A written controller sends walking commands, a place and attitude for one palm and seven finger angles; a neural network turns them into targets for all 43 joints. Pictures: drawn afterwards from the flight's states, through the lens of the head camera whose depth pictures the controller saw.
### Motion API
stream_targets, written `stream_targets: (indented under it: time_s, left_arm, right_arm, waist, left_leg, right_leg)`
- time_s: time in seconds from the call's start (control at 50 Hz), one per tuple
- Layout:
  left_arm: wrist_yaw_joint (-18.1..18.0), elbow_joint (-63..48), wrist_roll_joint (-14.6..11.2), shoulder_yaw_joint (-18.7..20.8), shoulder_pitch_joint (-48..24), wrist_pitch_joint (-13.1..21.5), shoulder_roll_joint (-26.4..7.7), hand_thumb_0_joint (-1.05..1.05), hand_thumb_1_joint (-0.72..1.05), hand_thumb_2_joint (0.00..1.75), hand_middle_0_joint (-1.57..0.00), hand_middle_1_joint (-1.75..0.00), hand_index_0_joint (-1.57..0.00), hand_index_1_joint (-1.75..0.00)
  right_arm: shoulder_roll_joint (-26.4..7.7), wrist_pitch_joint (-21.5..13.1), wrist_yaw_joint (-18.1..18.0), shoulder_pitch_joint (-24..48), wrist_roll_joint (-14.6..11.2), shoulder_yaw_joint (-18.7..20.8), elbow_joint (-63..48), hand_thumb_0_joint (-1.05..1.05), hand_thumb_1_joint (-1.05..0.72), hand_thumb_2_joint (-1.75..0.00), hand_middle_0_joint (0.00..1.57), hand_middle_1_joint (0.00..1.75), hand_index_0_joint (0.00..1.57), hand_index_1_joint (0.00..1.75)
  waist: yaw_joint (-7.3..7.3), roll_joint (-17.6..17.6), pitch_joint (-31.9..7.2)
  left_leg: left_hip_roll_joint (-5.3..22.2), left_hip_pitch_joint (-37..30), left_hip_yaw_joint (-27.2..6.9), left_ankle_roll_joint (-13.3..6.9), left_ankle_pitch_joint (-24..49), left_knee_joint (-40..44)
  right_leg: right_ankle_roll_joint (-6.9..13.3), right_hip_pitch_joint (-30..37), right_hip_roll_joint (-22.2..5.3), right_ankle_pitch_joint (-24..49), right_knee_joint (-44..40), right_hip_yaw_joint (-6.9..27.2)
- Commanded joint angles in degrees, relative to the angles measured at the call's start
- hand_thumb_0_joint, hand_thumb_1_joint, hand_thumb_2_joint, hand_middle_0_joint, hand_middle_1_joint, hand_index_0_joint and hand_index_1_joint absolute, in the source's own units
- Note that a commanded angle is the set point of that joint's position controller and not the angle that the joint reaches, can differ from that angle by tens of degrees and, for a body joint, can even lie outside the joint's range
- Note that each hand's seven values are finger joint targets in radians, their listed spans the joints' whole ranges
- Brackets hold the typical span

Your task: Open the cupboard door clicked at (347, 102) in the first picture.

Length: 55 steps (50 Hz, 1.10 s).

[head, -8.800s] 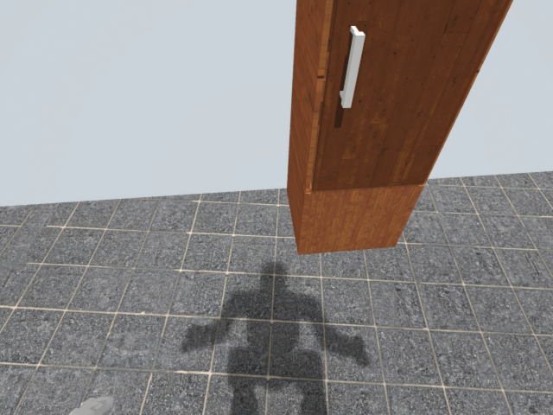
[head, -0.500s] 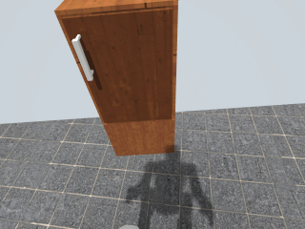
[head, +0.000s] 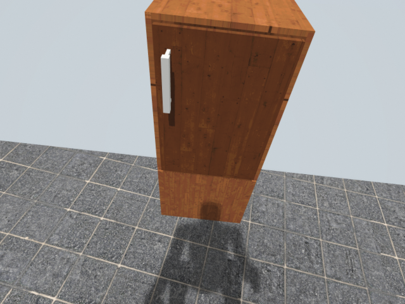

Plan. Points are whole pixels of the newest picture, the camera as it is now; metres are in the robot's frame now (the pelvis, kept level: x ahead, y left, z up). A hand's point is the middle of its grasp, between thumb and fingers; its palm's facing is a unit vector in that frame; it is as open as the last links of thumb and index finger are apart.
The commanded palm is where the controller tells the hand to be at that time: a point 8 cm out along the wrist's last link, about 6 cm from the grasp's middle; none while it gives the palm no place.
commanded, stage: take the last steps up to it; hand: left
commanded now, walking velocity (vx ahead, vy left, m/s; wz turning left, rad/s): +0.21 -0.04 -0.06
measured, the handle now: (167, 82) +0.67 +0.17 +0.09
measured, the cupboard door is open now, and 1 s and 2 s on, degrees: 0 0 0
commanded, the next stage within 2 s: come to a stop and stand still in 0.18 s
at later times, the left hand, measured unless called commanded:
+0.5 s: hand (153, 265) +0.25 +0.13 -0.17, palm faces -0.03 -0.98 -0.21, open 7.3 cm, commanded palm none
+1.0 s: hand out of the picture +0.13 +0.26 -0.17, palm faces +0.04 -0.95 -0.30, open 7.4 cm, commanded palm none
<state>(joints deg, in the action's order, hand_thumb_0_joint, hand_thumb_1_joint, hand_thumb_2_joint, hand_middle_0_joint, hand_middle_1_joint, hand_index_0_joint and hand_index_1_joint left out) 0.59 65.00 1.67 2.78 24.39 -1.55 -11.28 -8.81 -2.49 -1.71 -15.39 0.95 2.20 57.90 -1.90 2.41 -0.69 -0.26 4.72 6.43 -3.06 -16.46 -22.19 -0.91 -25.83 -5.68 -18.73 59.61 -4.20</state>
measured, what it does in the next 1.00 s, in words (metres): steps on the spot: right foot, then left foot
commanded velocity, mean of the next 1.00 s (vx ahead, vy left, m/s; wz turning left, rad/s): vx -0.05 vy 0.02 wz -0.02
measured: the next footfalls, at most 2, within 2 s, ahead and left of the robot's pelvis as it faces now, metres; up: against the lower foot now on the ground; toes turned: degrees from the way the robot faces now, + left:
right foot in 0.36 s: +0.24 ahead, -0.10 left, +0.00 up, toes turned -8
left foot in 0.84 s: +0.13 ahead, +0.14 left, +0.00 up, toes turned +2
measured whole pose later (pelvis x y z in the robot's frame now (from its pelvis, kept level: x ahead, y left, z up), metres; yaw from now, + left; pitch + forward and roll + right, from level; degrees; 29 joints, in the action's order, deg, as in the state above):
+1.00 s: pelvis +0.09 +0.05 -0.02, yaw -3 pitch -4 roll +2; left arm -1.6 55.7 1.1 1.9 17.9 -4.0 -11.7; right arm -10.8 2.1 -0.9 -14.4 1.8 1.6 50.9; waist -1.0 -1.3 -1.5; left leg -2.9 10.7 6.1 -3.4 -18.0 -32.1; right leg 0.3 -23.1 -1.6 -19.5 43.9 1.0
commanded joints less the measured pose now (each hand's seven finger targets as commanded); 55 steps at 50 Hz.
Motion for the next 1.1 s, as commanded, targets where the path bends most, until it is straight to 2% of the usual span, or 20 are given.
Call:
stream_targets:
  time_s: [0.0, 0.22, 0.3, 0.32, 0.34, 0.36, 0.38, 0.44, 0.5, 0.68, 0.7, 0.72, 0.74, 0.78, 0.8, 0.84, 0.86, 0.88, 0.98, 1.08]
  left_arm:
    - [-0.2, -4.1, -0.1, 0.4, -2.6, 2.1, -0.7, 0.00, 0.90, 0.90, -0.20, -0.30, -0.20, -0.30]
    - [-0.3, -9.5, -0.7, -0.2, -18.3, 2.1, 0.3, 0.00, 0.90, 0.90, -0.20, -0.30, -0.20, -0.30]
    - [-1.1, -6.6, -0.6, 0.0, -7.6, 3.3, -1.1, 0.00, 0.90, 0.90, -0.20, -0.30, -0.20, -0.30]
    - [-1.6, -4.9, -0.5, 0.6, -1.5, 4.2, -3.5, 0.00, 0.90, 0.90, -0.20, -0.30, -0.20, -0.30]
    - [-2.6, -3.4, -0.3, 1.6, 3.4, 5.2, -8.5, 0.00, 0.90, 0.90, -0.20, -0.30, -0.20, -0.30]
    - [-2.7, -2.9, -1.4, 1.2, 3.6, 5.2, -10.1, 0.00, 0.90, 0.90, -0.20, -0.30, -0.20, -0.30]
    - [-3.2, -5.4, -1.2, 1.2, -2.3, 4.6, -10.4, 0.00, 0.90, 0.90, -0.20, -0.30, -0.20, -0.30]
    - [-3.9, -7.6, -1.0, 0.3, -11.6, 3.0, -5.6, 0.00, 0.90, 0.90, -0.20, -0.30, -0.20, -0.30]
    - [-3.8, -9.8, -0.8, 0.8, -14.9, 2.3, -5.8, 0.00, 0.90, 0.90, -0.20, -0.30, -0.20, -0.30]
    - [-3.0, -12.4, 0.4, 2.3, -14.7, 0.8, -8.0, 0.00, 0.90, 0.90, -0.20, -0.30, -0.20, -0.30]
    - [-5.3, -14.8, 0.6, 1.8, -12.5, 1.6, -11.5, 0.00, 0.90, 0.90, -0.20, -0.30, -0.20, -0.30]
    - [-5.4, -16.1, 0.7, 2.4, -12.2, 1.5, -12.6, 0.00, 0.90, 0.90, -0.20, -0.30, -0.20, -0.30]
    - [-5.1, -15.2, 0.8, 2.5, -10.4, 1.1, -11.7, 0.00, 0.90, 0.90, -0.20, -0.30, -0.20, -0.30]
    - [-4.4, -14.7, 0.3, 1.5, -11.4, 0.3, -10.9, 0.00, 0.90, 0.90, -0.20, -0.30, -0.20, -0.30]
    - [-4.1, -14.5, -0.2, 0.7, -12.3, -0.1, -8.3, 0.00, 0.90, 0.90, -0.20, -0.30, -0.20, -0.30]
    - [-3.4, -15.6, -1.1, -0.1, -11.9, -0.9, -3.4, 0.00, 0.90, 0.90, -0.20, -0.30, -0.20, -0.30]
    - [-3.2, -15.7, -1.0, 0.2, -10.6, -0.9, -3.5, 0.00, 0.90, 0.90, -0.20, -0.30, -0.20, -0.30]
    - [-3.2, -14.8, -0.1, -0.1, -10.9, -1.4, -3.9, 0.00, 0.90, 0.90, -0.20, -0.30, -0.20, -0.30]
    - [-1.9, -12.7, -0.3, -0.5, -5.6, -0.1, -3.6, 0.00, 0.90, 0.90, -0.20, -0.30, -0.20, -0.30]
    - [-2.1, -12.5, -0.5, -1.0, -7.2, 2.5, -5.7, 0.00, 0.90, 0.90, -0.20, -0.30, -0.20, -0.30]
  right_arm:
    - [-5.8, -1.7, -0.4, -8.1, -0.4, 0.2, 1.6, 0.00, -0.90, -0.90, 0.20, 0.30, 0.20, 0.30]
    - [-5.2, -1.5, -1.5, -16.7, 0.7, -0.1, 7.2, 0.00, -0.90, -0.90, 0.20, 0.30, 0.20, 0.30]
    - [-6.6, -0.8, -1.7, -14.6, -0.1, 0.0, 7.4, 0.00, -0.90, -0.90, 0.20, 0.30, 0.20, 0.30]
    - [-6.1, -0.8, -1.6, -14.0, -0.8, 0.1, 6.8, 0.00, -0.90, -0.90, 0.20, 0.30, 0.20, 0.30]
    - [-3.7, -1.0, -1.2, -16.0, -1.6, 0.0, 6.0, 0.00, -0.90, -0.90, 0.20, 0.30, 0.20, 0.30]
    - [-3.6, -0.3, -1.4, -16.2, -2.2, 0.5, 5.9, 0.00, -0.90, -0.90, 0.20, 0.30, 0.20, 0.30]
    - [-4.7, 0.7, -1.8, -13.5, -2.3, 0.9, 4.6, 0.00, -0.90, -0.90, 0.20, 0.30, 0.20, 0.30]
    - [-0.5, 3.9, -1.0, -10.8, -1.3, 0.7, 5.4, 0.00, -0.90, -0.90, 0.20, 0.30, 0.20, 0.30]
    - [-0.4, 5.9, 0.0, -10.9, -0.8, 1.4, 4.6, 0.00, -0.90, -0.90, 0.20, 0.30, 0.20, 0.30]
    - [-3.8, 5.7, 1.3, -3.3, 0.2, 2.4, -0.7, 0.00, -0.90, -0.90, 0.20, 0.30, 0.20, 0.30]
    - [-7.7, 3.8, 1.4, -6.2, -0.3, 3.1, -5.4, 0.00, -0.90, -0.90, 0.20, 0.30, 0.20, 0.30]
    - [-5.7, 3.6, 1.2, -4.0, -0.3, 2.8, -7.8, 0.00, -0.90, -0.90, 0.20, 0.30, 0.20, 0.30]
    - [-4.7, 3.5, 1.0, 0.1, -0.8, 2.3, -8.8, 0.00, -0.90, -0.90, 0.20, 0.30, 0.20, 0.30]
    - [-4.0, 3.5, 1.0, -2.0, -0.7, 1.6, -9.4, 0.00, -0.90, -0.90, 0.20, 0.30, 0.20, 0.30]
    - [-5.0, 3.2, 0.9, -4.5, -0.4, 1.5, -8.7, 0.00, -0.90, -0.90, 0.20, 0.30, 0.20, 0.30]
    - [-10.8, 3.1, 0.8, -1.1, 0.9, 2.0, -11.4, 0.00, -0.90, -0.90, 0.20, 0.30, 0.20, 0.30]
    - [-11.3, 3.3, 0.8, 2.1, 1.2, 1.8, -12.7, 0.00, -0.90, -0.90, 0.20, 0.30, 0.20, 0.30]
    - [-9.0, 2.8, 0.6, 3.8, 1.0, 1.2, -12.3, 0.00, -0.90, -0.90, 0.20, 0.30, 0.20, 0.30]
    - [-9.6, 2.9, 0.7, 5.4, 0.4, 0.5, -11.4, 0.00, -0.90, -0.90, 0.20, 0.30, 0.20, 0.30]
    - [-6.7, 2.6, 0.7, -1.8, -0.2, -0.1, -8.5, 0.00, -0.90, -0.90, 0.20, 0.30, 0.20, 0.30]
  waist:
    - [1.41, -7.6, 7.6]
    - [4.04, -8.3, 10.0]
    - [-1.30, -7.3, 3.4]
    - [-3.86, -4.8, -1.4]
    - [-4.26, 3.6, -9.1]
    - [-2.07, 2.7, -12.6]
    - [-0.74, -0.8, -7.7]
    - [2.11, -1.3, 1.3]
    - [3.41, 1.3, 0.6]
    - [1.18, 9.2, -1.0]
    - [3.58, 5.5, -14.8]
    - [2.21, -0.3, -16.6]
    - [0.40, -0.4, -13.9]
    - [2.89, 1.0, -4.9]
    - [3.99, -0.4, -0.5]
    - [2.54, -12.3, 8.8]
    - [1.16, -8.9, 9.9]
    - [1.06, -15.0, 9.8]
    - [-0.71, -5.1, 10.7]
    - [3.96, 3.7, 3.4]
  left_leg:
    - [14.2, -1.6, -9.1, -2.9, 25.2, 11.8]
    - [15.7, -8.7, -6.0, -3.6, 51.3, 4.3]
    - [13.3, -4.3, -4.5, -1.0, 59.7, -10.1]
    - [11.0, 2.1, -4.1, 1.0, 49.5, -18.6]
    - [3.0, 14.6, -1.6, 3.6, 15.4, -33.6]
    - [0.0, 12.5, -5.0, 3.6, -19.2, -43.3]
    - [1.0, 12.2, -9.6, 2.5, -19.1, -43.8]
    - [3.0, 13.4, -9.7, 3.5, -14.9, -44.9]
    - [1.9, 14.2, -7.6, 4.7, -10.3, -43.9]
    - [1.3, 15.7, -5.7, 5.6, -7.2, -32.4]
    - [-1.9, 17.4, -2.1, 7.0, -13.9, -31.4]
    - [1.3, 17.1, -4.0, 5.8, -13.3, -24.8]
    - [-0.4, 16.2, -2.9, 5.0, -12.5, -17.8]
    - [-2.4, 7.0, -0.7, 3.7, -3.7, -3.5]
    - [0.3, 4.9, -2.6, 2.9, -1.1, 1.1]
    - [15.4, 17.7, -20.0, -3.5, -1.9, 10.2]
    - [16.3, 21.5, -17.5, -5.8, -1.0, 10.1]
    - [14.1, 23.5, -17.5, -4.9, -3.5, 11.0]
    - [10.3, 23.0, -13.3, -4.4, -8.5, 6.5]
    - [3.1, 8.4, -10.1, -0.1, -7.3, -0.6]
  right_leg:
    - [-1.0, -10.2, -0.4, 5.7, 3.7, 1.6]
    - [1.7, -9.2, 2.3, 5.3, -14.9, -1.9]
    - [3.3, 12.0, 6.2, 12.6, -29.3, -3.8]
    - [4.3, 24.2, 2.2, 30.3, -32.9, 0.1]
    - [11.0, 38.4, -12.7, 65.3, -29.1, 16.8]
    - [18.0, 34.5, -21.8, 82.3, -30.9, 20.4]
    - [19.2, 26.9, -21.0, 75.8, -33.7, 18.0]
    - [14.9, 10.8, -16.0, 52.7, -38.3, 11.9]
    - [11.2, 6.4, -12.4, 39.0, -40.6, 7.1]
    - [9.9, 8.0, -9.4, 5.2, -45.0, 10.9]
    - [10.7, 25.5, -13.9, 37.0, -37.8, 21.2]
    - [12.6, 27.1, -13.7, 30.2, -32.5, 17.6]
    - [12.9, 23.6, -12.3, 26.3, -32.4, 16.4]
    - [8.2, 10.5, -7.9, 9.4, -33.0, 12.1]
    - [5.2, 4.2, -4.2, -0.8, -31.0, 8.8]
    - [0.4, 0.0, 4.7, -6.2, -20.8, 1.4]
    - [1.1, 2.7, 5.0, -4.6, -16.3, 2.3]
    - [1.5, 3.9, 4.7, -5.3, -13.4, 4.0]
    - [1.6, 9.3, 5.0, 2.1, -21.5, 4.7]
    - [6.2, 2.7, -0.9, -9.2, -40.4, 18.2]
